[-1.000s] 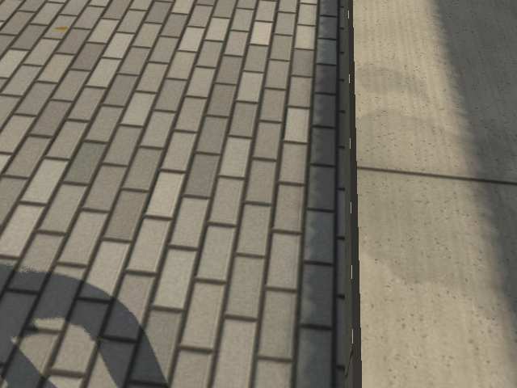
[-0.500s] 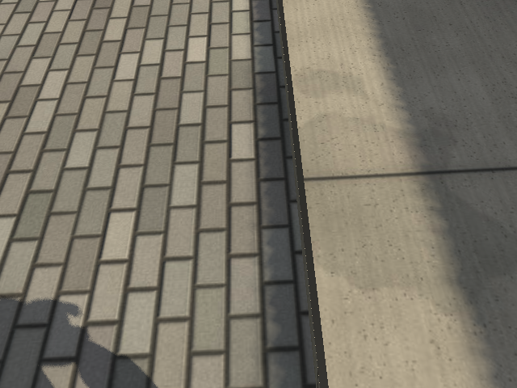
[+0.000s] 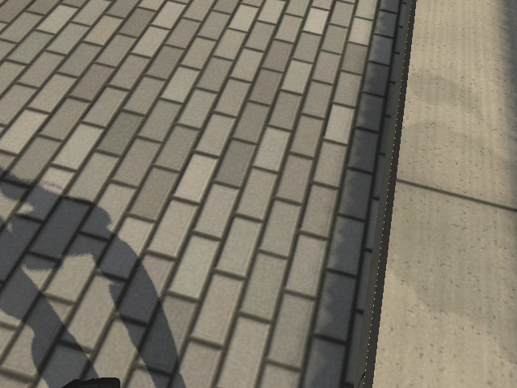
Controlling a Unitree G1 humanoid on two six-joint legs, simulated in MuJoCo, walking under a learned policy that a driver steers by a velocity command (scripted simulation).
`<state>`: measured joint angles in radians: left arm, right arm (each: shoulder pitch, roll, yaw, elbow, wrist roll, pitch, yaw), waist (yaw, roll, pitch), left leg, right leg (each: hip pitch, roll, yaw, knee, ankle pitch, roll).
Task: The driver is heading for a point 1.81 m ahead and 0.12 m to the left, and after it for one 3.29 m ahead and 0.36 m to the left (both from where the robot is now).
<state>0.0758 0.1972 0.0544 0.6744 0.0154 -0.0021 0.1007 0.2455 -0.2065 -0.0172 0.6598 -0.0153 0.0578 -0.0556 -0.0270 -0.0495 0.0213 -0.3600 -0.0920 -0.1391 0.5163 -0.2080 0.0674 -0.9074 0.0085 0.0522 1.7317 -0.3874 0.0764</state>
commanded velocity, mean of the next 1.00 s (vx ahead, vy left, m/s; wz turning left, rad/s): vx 0.00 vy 0.00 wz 0.38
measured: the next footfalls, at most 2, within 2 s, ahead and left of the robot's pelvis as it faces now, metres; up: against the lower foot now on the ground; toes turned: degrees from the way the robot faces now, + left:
right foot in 0.36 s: +0.00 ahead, -0.19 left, +0.11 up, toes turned +14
left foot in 0.86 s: -0.09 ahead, +0.06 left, +0.00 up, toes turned +20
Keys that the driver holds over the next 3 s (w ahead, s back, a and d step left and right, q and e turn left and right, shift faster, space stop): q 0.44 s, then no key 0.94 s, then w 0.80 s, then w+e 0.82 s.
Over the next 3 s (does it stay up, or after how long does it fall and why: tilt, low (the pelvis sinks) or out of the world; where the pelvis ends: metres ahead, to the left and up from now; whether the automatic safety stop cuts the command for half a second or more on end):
stays up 0.53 0.25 0.01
